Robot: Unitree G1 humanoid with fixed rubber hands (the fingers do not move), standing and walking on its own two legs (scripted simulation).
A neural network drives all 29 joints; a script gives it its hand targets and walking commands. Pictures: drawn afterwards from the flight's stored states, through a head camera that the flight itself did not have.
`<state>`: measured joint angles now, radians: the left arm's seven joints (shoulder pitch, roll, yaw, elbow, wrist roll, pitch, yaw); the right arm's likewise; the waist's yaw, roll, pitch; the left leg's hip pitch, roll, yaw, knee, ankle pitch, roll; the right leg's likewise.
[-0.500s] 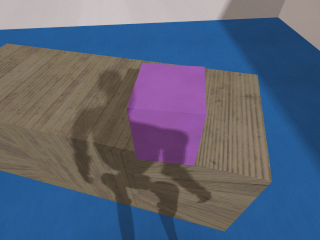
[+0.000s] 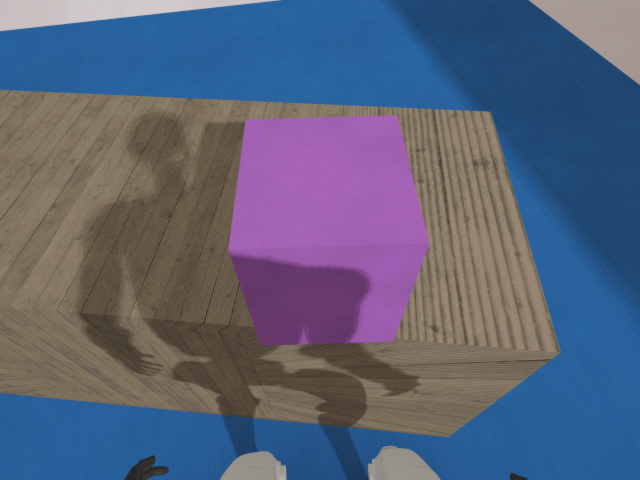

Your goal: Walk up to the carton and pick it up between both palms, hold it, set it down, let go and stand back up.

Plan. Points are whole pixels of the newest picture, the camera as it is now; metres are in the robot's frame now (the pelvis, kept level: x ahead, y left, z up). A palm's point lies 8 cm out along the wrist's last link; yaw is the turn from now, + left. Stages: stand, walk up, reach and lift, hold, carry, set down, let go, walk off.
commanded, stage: walk up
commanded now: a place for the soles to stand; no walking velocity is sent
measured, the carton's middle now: (324, 238) +0.41 +0.01 +0.03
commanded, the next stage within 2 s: reach and lift in 1.80 s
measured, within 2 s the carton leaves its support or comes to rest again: neither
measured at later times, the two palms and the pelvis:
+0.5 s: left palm (144, 450) +0.16 +0.24 -0.09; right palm out of the picture +0.08 -0.25 -0.09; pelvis +0.02 +0.01 +0.02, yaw -6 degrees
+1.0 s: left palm (135, 479) +0.13 +0.24 -0.09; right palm out of the picture +0.02 -0.27 -0.09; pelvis -0.01 +0.00 +0.03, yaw -8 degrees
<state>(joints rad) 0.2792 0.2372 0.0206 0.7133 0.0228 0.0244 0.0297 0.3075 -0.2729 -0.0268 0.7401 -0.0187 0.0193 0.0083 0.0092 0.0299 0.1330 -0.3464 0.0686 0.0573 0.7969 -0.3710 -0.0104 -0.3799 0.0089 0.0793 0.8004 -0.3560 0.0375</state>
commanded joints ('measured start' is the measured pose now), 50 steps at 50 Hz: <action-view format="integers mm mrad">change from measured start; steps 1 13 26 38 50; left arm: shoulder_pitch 8 -87 -116 -116 -119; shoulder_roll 147 232 162 193 208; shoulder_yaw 55 63 27 26 46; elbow -105 -26 8 18 29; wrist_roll -17 -42 -26 -25 -32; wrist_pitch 2 -32 -34 -27 -21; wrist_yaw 6 -31 -31 -27 -34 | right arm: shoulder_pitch -22 -6 0 -5 16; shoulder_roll -315 -126 -167 -182 -170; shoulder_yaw -87 -6 -18 -25 -38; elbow -132 -156 -115 -98 -54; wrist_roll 12 49 22 16 19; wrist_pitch -21 -11 -30 -19 -17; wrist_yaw -16 -10 -5 -13 -10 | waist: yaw -24 -46 -18 -17 -20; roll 149 -25 -88 -47 -74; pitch -105 -277 -160 -153 -117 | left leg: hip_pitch -93 216 165 206 198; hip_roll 416 78 106 109 87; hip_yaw -531 -51 2 24 6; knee -504 -223 -346 -324 -342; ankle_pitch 102 224 243 293 33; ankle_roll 302 44 47 64 62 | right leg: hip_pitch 9 63 135 80 -30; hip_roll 28 -128 -66 -58 -61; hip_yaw -11 177 92 113 175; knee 248 -231 -280 -287 -401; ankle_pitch -215 303 387 409 99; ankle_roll -9 -151 -93 -96 -105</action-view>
